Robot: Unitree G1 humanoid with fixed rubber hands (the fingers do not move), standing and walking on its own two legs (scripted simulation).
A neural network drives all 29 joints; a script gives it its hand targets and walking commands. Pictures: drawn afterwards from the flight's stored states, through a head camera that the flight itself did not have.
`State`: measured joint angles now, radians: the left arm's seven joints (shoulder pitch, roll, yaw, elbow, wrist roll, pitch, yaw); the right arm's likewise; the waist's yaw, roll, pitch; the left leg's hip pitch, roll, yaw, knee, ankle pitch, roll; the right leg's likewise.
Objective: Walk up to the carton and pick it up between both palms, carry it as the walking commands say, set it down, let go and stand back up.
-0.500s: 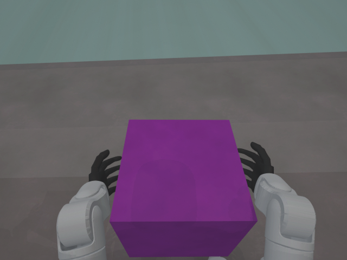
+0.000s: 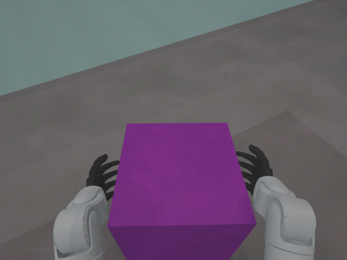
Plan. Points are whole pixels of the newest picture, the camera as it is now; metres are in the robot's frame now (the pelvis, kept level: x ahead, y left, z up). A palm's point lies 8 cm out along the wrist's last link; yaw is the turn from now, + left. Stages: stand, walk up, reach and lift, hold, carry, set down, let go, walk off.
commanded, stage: carry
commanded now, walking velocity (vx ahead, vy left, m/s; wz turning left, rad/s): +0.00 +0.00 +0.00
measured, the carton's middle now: (177, 192) +0.30 +0.00 -0.01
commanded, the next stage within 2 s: hold in 1.92 s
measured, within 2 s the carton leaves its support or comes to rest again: neither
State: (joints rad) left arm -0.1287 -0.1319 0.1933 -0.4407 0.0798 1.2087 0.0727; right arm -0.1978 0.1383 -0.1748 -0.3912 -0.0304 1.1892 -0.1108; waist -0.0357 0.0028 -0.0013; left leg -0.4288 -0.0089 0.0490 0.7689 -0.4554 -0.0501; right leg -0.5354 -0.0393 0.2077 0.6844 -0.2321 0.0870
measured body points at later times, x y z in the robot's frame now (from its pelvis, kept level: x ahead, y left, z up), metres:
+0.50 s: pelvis -0.04 +0.05 +0.01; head -0.03 +0.04 +0.46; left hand +0.27 +0.14 +0.09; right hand +0.19 -0.18 +0.09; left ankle -0.01 +0.14 -0.72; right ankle -0.03 -0.12 -0.72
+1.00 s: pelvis -0.08 +0.06 +0.00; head -0.10 +0.07 +0.45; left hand +0.21 +0.16 +0.10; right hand +0.15 -0.16 +0.11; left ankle -0.01 +0.14 -0.72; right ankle -0.03 -0.12 -0.72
